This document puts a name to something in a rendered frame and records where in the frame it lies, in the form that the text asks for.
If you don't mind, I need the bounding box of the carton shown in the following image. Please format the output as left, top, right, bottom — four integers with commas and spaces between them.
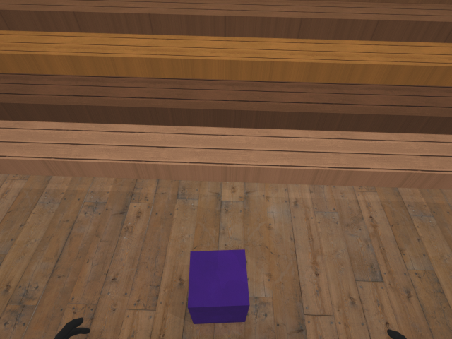
188, 249, 250, 324

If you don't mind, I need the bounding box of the robot left hand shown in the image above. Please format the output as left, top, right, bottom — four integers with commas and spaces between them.
55, 318, 90, 339

